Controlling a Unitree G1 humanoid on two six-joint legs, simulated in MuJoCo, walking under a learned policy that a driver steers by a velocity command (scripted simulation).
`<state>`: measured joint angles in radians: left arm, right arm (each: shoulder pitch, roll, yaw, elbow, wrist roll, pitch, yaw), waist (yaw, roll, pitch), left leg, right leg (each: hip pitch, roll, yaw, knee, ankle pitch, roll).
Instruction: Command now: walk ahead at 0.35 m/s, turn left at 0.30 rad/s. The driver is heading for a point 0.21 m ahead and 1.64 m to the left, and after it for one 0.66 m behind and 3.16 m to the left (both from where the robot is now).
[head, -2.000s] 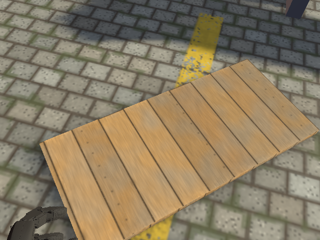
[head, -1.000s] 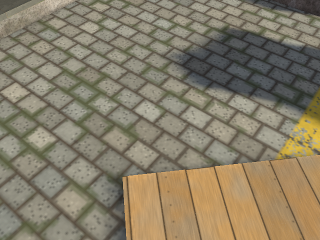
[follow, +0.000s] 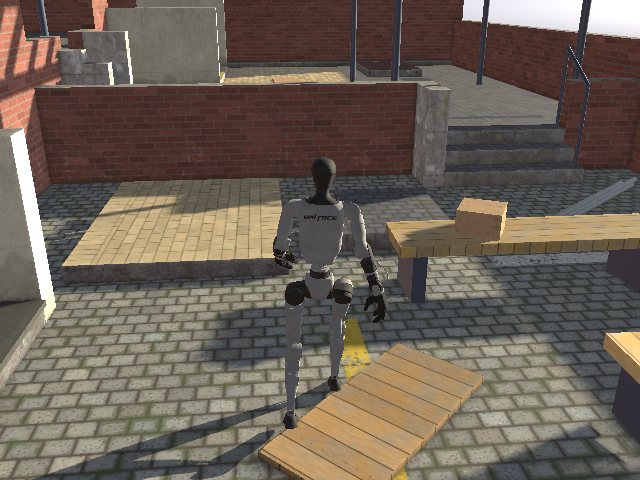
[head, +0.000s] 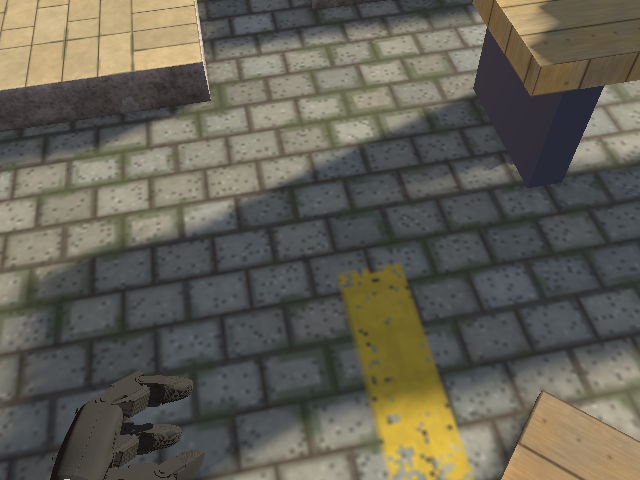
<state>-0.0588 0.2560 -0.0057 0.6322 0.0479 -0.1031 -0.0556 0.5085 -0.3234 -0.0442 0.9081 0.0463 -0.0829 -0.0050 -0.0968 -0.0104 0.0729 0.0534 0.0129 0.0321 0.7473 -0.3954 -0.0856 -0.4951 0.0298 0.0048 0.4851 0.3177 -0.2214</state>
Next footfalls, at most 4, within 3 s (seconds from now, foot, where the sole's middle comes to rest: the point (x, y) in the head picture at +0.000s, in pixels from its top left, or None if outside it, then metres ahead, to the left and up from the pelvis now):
0.32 left None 0.33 0.17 -0.79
0.70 right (332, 471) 0.45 -0.02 -0.79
1.14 left None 0.21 0.12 -0.79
1.56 right None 0.44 0.13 -0.79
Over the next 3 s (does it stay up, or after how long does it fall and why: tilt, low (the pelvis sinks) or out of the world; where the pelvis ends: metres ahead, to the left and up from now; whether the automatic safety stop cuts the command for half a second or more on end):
stays up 0.15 0.76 -0.04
